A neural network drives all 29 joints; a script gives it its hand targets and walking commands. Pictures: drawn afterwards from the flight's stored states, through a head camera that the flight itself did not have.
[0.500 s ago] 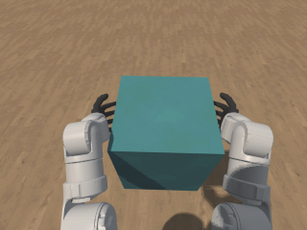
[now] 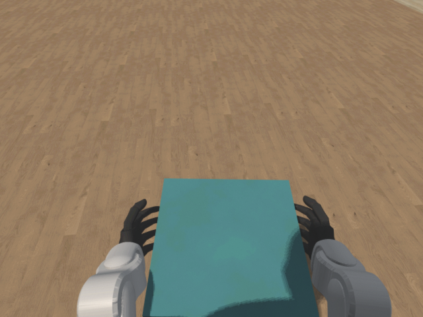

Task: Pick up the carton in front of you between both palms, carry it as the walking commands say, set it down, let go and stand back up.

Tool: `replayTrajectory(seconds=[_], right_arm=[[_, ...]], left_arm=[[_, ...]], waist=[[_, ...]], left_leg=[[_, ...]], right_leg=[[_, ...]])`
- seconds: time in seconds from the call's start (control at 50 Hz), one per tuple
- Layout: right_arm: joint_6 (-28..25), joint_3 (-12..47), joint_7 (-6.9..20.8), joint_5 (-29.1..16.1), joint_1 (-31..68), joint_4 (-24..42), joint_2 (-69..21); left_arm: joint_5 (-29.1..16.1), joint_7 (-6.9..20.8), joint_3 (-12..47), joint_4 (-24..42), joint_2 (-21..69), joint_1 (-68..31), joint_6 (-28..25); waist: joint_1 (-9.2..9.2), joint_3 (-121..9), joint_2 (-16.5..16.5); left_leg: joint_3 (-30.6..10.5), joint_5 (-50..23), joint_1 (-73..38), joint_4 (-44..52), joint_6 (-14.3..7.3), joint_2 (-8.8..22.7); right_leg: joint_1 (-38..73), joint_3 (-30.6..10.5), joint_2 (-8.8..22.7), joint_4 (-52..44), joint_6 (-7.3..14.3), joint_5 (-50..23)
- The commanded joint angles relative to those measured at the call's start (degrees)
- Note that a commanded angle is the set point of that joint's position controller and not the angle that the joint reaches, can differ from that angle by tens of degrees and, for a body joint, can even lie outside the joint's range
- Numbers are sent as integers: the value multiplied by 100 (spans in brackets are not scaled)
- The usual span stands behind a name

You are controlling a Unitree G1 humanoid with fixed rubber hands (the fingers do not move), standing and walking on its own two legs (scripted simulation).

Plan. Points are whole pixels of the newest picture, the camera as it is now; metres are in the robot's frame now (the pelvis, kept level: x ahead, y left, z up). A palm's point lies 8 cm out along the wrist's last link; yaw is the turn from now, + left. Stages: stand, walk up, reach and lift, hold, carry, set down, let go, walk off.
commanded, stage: carry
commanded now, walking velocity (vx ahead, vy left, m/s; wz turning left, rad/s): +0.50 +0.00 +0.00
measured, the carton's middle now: (224, 264) +0.24 -0.01 +0.01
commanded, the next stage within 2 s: none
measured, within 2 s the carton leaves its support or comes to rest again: neither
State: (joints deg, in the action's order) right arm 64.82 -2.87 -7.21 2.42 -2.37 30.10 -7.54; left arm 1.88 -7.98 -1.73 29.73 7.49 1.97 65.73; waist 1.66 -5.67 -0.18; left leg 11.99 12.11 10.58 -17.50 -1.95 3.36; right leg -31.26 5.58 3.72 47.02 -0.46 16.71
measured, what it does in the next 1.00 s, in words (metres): walks ahead: right foot, then left foot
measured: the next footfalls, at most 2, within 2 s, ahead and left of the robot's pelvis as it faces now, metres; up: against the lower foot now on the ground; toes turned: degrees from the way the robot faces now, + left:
right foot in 0.20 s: +0.33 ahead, -0.13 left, +0.00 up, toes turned -10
left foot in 0.68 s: +0.63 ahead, +0.12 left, +0.00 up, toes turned +13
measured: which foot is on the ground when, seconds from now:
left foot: down 0.00-0.24, up 0.26-0.66, down 0.68-1.00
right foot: up 0.00-0.18, down 0.20-0.68, up 0.70-1.00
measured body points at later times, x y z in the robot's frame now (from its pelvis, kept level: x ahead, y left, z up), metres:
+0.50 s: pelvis +0.33 -0.03 +0.00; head +0.31 -0.05 +0.45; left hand +0.56 +0.13 +0.09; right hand +0.59 -0.17 +0.09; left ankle +0.40 +0.12 -0.70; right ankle +0.30 -0.13 -0.75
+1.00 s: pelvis +0.62 +0.03 -0.01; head +0.62 +0.04 +0.44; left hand +0.87 +0.17 +0.08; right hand +0.86 -0.13 +0.09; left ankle +0.59 +0.11 -0.75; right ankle +0.70 -0.08 -0.74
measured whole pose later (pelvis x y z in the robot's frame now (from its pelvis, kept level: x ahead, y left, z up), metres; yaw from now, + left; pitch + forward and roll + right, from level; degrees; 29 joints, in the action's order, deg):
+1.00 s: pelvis +0.62 +0.03 -0.01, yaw +0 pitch +3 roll +0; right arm 65.6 -2.5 -7.1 1.9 -3.9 33.2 -7.7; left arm 2.7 -7.8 -0.8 33.4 7.6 3.1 67.4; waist 1.5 -4.8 1.2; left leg 13.7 14.8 9.9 -22.0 -1.8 2.8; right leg -24.7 9.5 3.6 30.3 -0.7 8.0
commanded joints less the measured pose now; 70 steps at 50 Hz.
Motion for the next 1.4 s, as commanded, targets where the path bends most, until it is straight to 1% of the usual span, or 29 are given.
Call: replayTrajectory(seconds=[0.0,0.08,0.14,0.16,0.18,0.2,0.24,0.28,0.34,0.46,0.56,0.6,0.62,0.64,0.66,0.68,0.7,0.72,0.74,0.82,0.86,0.92,0.96,1.02,1.06,1.1,1.24,1.32,1.38], right_arm=[[172,3644,729,-1536,1964,588,-4106],[377,3490,569,-1497,2136,584,-3580],[526,3415,441,-1421,2191,496,-3351],[581,3368,402,-1431,2227,483,-3272],[628,3403,377,-1481,2311,519,-3297],[614,3519,363,-1541,2503,500,-3343],[486,3562,423,-1572,2624,458,-3953],[364,3619,510,-1504,2463,264,-4493],[227,3688,568,-1340,2222,142,-4758],[178,3689,534,-1267,2020,394,-4567],[322,3599,464,-1382,2161,623,-3980],[398,3461,429,-1383,1941,488,-3702],[436,3326,407,-1350,1806,312,-3546],[457,3219,380,-1321,1764,199,-3352],[446,3207,373,-1343,1704,294,-3378],[423,3258,411,-1422,1713,355,-3638],[348,3386,469,-1508,1815,576,-3961],[283,3488,550,-1561,1986,753,-4240],[241,3549,621,-1616,2018,607,-4496],[77,3834,869,-1697,2034,745,-4823],[41,3828,887,-1725,1939,772,-4692],[97,3825,821,-1672,1925,861,-4329],[183,3749,764,-1589,2014,886,-4126],[407,3523,606,-1388,1988,612,-3696],[491,3539,509,-1334,2044,568,-3630],[545,3615,509,-1392,2083,441,-3764],[292,3635,663,-1405,2096,246,-4463],[104,3559,808,-1251,2156,-15,-4276],[-75,3416,932,-1078,2204,-358,-4015]], left_arm=[[-1272,619,3583,577,4294,-2030,91],[-1237,514,3329,490,3684,-2091,330],[-1256,465,3095,349,3448,-2111,459],[-1279,452,3034,265,3394,-2038,476],[-1275,425,2956,222,3180,-2101,467],[-1351,425,2984,161,3379,-2226,434],[-1614,533,3268,334,4113,-2501,349],[-1676,635,3507,543,4554,-2744,211],[-1665,797,3611,369,4723,-2524,125],[-1644,848,3681,569,4382,-2237,105],[-1494,648,3514,793,3830,-2260,230],[-1407,561,3426,688,3675,-2169,331],[-1349,517,3364,608,3497,-2139,387],[-1319,476,3331,594,3367,-2065,438],[-1407,466,3388,649,3461,-2037,463],[-1484,483,3502,714,3658,-2080,433],[-1593,546,3636,746,3952,-2194,395],[-1616,608,3738,725,4292,-2280,318],[-1580,657,3770,672,4515,-2284,244],[-1389,738,3818,720,4917,-1968,12],[-1368,717,3854,814,4831,-1968,-34],[-1296,674,3746,789,4492,-1895,51],[-1355,667,3693,921,4302,-2084,131],[-1318,624,3388,607,3743,-2024,329],[-1347,615,3270,399,3674,-2022,399],[-1306,629,3109,71,3831,-1789,415],[-1534,817,3548,345,4500,-2290,199],[-1446,920,3690,145,4363,-2446,11],[-1248,1009,3579,-235,4098,-2502,-150]], waist=[[-44,-629,-908],[-54,-84,-807],[-200,-428,-493],[-352,-850,49],[-374,-1311,1743],[-353,-1387,2107],[-310,-1436,734],[-232,-1500,326],[-253,-1281,677],[-253,-538,896],[-298,-319,942],[-191,-622,567],[-69,-841,200],[32,-1102,-837],[-78,-1531,-2108],[-51,-1551,-1619],[-46,-1653,-1243],[-45,-1646,-731],[-38,-1645,-570],[-159,-1513,-855],[-104,-1429,-1025],[-110,-1203,-816],[-162,-1067,-475],[-128,-1082,331],[-143,-1130,641],[-181,-1219,604],[-175,-1715,469],[-181,-1633,37],[-178,-1379,-492]], left_leg=[[-549,-931,-814,856,-393,1130],[-406,-660,-608,669,-288,1129],[143,-1859,-104,-1097,6,725],[194,-1588,673,-2464,171,453],[16,131,1846,-4366,445,-191],[-593,1511,2890,-5445,326,-430],[-1077,1386,2945,-5874,142,244],[-1232,699,2519,-5037,116,496],[-869,214,2343,-3914,184,429],[-286,-721,2200,-1819,340,305],[91,-803,1719,-1098,287,147],[310,-387,580,-838,123,-75],[183,-172,-436,-771,12,-4],[-1689,-901,-1437,-355,-347,1323],[-3326,-2307,-2446,-13,-884,2121],[-2931,-3831,-2568,-58,-1105,2136],[-2580,-4811,-2351,-217,-1061,2125],[-2058,-4852,-2035,-237,-797,1941],[-1673,-4446,-1735,-130,-578,1791],[-581,-3731,-854,60,-296,1287],[-423,-3667,-912,36,-302,1240],[-138,-2545,-409,-190,-193,1118],[20,-1799,-135,-543,39,821],[-287,-500,301,-959,272,596],[-485,-509,394,-972,311,524],[-482,-851,98,-1101,395,511],[-354,-999,149,-874,483,291],[-409,-2726,-397,-673,454,404],[-450,-4309,-866,-918,391,661]], right_leg=[[67,487,-22,-1328,5,-1276],[462,664,-22,-1655,79,-1437],[2010,941,-328,-1927,207,-609],[3113,95,173,-2099,401,-211],[3871,-2614,1658,-2970,991,376],[4236,-3766,2076,-3577,1483,-70],[3679,-2583,1824,-3205,1132,-1568],[3075,-1761,1679,-3362,812,-1194],[2738,-926,1439,-3859,683,-426],[2756,-19,1154,-4109,658,-641],[3039,167,1128,-3704,550,-1171],[2786,463,862,-2579,401,-1584],[2272,745,677,-1509,233,-2246],[1093,873,212,155,-98,-1439],[-166,497,-379,1461,-294,823],[-580,31,-169,2022,-122,1336],[-575,-111,13,2149,-114,1460],[-416,-301,188,1832,-75,1261],[-139,-411,330,1184,-39,943],[944,98,20,-711,-70,248],[1023,317,-122,-1163,-64,-195],[1596,515,-70,-1851,-4,-1422],[2011,418,129,-2321,41,-2260],[2527,-254,910,-2092,297,-4120],[2803,-418,1084,-1906,467,-4542],[2586,-430,943,-2002,446,-4937],[3386,-202,878,-1558,477,-6333],[2917,99,597,-1329,358,-5207],[2181,369,387,-1347,234,-3553]])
